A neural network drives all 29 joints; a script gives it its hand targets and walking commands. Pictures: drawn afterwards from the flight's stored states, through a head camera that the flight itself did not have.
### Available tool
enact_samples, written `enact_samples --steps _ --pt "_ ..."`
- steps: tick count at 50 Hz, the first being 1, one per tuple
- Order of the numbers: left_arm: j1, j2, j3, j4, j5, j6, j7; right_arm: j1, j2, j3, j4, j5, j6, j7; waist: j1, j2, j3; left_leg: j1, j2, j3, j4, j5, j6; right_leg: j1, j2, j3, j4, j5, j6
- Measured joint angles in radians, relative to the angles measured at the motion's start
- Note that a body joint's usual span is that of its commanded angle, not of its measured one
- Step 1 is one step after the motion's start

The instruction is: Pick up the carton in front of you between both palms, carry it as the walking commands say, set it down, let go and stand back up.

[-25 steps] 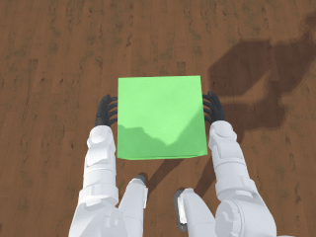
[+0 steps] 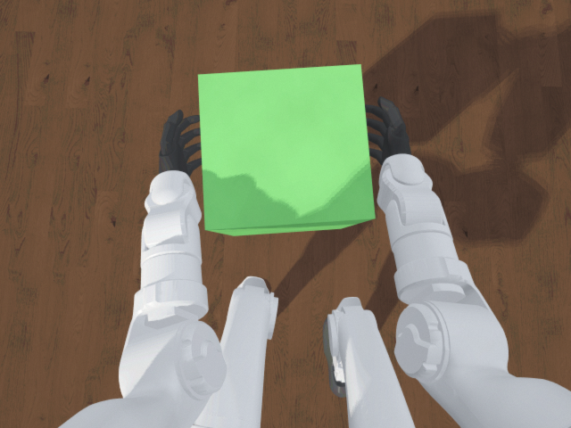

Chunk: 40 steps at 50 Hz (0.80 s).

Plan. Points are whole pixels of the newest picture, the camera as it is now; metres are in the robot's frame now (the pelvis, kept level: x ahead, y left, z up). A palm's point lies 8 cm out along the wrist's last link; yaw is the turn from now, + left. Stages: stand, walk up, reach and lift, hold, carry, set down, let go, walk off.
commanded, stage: set down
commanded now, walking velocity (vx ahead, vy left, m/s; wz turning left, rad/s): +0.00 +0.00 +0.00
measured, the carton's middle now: (284, 167) +0.45 +0.07 -0.17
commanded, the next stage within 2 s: none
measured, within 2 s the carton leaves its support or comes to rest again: rests again in 1.48 s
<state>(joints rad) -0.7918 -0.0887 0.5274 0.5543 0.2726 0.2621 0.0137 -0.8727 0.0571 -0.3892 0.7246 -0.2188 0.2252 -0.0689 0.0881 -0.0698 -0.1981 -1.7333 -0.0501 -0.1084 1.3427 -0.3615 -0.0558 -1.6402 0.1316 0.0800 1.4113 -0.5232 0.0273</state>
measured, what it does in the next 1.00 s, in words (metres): lowers itself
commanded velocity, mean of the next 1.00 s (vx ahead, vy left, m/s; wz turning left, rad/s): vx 0.00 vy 0.00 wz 0.00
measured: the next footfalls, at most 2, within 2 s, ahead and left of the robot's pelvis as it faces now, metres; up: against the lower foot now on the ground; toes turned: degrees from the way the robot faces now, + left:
none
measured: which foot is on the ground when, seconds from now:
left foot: down 0.00-1.00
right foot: down 0.00-1.00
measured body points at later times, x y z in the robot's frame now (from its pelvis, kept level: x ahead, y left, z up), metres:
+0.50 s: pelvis -0.03 +0.00 -0.12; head +0.29 +0.03 +0.19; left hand +0.44 +0.24 -0.25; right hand +0.52 -0.05 -0.24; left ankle +0.10 +0.14 -0.56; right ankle +0.04 -0.12 -0.56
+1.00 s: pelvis -0.03 -0.01 -0.19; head +0.34 +0.00 +0.06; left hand +0.45 +0.25 -0.36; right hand +0.55 -0.04 -0.37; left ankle +0.10 +0.13 -0.56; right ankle +0.04 -0.12 -0.56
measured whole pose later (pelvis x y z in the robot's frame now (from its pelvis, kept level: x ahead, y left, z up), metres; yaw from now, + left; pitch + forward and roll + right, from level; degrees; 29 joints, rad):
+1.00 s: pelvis -0.03 -0.01 -0.19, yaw +0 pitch +46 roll +3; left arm -1.22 0.05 0.62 0.70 0.10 0.24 0.08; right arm -1.51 -0.23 -0.04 1.07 -0.05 0.24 -0.13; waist 0.18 -0.04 0.20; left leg -2.30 -0.05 -0.06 1.98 -0.48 -0.10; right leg -2.24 0.22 0.08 2.10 -0.65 0.06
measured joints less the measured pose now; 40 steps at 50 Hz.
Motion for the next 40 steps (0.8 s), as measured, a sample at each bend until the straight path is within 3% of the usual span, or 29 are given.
enact_samples --steps 14,28,40 --pt "-0.136 0.031 0.001 0.011 -0.062 0.015 0.061 -0.209 -0.109 0.056 0.107 0.052 0.009 0.002 0.018 -0.001 0.06 -0.282 -0.024 0.001 0.257 -0.039 -0.008 -0.276 0.026 0.0 0.264 -0.055 0.027" --pt "-0.304 0.07 0.064 0.06 -0.061 0.025 0.068 -0.446 -0.194 0.109 0.238 0.057 0.024 -0.009 0.05 -0.006 0.189 -0.461 -0.033 0.001 0.431 -0.049 -0.037 -0.469 0.057 -0.005 0.461 -0.072 0.032" --pt "-0.424 0.129 0.084 0.104 -0.117 0.002 0.07 -0.621 -0.263 0.244 0.323 0.126 0.015 -0.045 0.082 0.003 0.358 -0.558 -0.022 0.01 0.565 -0.07 -0.056 -0.581 0.083 -0.009 0.609 -0.09 0.032"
